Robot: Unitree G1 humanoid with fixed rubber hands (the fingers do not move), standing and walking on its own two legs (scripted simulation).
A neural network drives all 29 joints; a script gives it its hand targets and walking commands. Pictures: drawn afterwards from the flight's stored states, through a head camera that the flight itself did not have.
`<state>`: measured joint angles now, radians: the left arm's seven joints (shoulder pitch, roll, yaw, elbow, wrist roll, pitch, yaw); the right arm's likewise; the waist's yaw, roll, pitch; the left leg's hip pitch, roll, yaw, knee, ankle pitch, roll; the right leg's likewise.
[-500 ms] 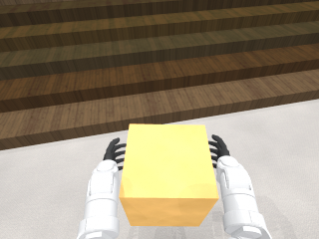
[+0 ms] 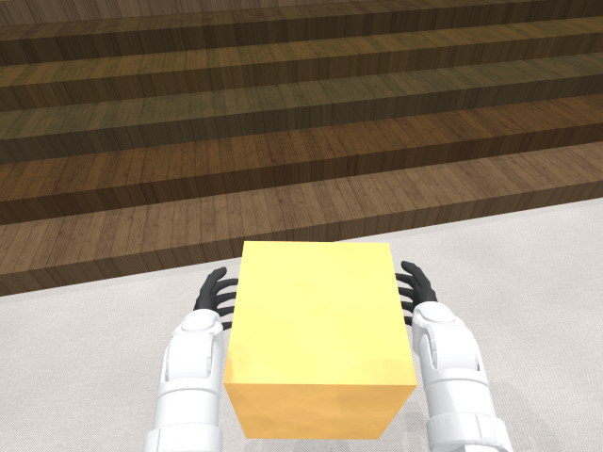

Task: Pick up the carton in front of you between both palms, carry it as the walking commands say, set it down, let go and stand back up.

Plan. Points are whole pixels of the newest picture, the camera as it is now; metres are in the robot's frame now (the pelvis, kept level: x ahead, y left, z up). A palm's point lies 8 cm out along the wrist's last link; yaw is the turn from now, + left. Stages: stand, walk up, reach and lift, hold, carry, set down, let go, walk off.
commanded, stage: hold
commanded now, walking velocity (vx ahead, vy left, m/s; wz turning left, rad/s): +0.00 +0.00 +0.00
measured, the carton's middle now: (314, 344) +0.28 +0.00 -0.03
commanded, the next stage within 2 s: carry in 0.52 s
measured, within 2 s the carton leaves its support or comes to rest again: neither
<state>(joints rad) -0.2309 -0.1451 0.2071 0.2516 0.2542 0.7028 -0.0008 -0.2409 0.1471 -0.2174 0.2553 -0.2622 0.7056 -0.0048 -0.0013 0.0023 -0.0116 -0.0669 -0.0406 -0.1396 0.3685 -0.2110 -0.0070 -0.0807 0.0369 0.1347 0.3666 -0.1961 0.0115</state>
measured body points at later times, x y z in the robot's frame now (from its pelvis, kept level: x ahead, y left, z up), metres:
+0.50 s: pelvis -0.01 +0.00 +0.00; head -0.06 +0.00 +0.45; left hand +0.29 +0.15 +0.04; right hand +0.29 -0.15 +0.04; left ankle +0.00 +0.13 -0.75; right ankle +0.01 -0.13 -0.75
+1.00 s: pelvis +0.13 +0.01 -0.01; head +0.11 +0.01 +0.44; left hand +0.39 +0.17 +0.07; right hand +0.40 -0.14 +0.07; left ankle +0.03 +0.11 -0.71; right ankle +0.06 -0.10 -0.75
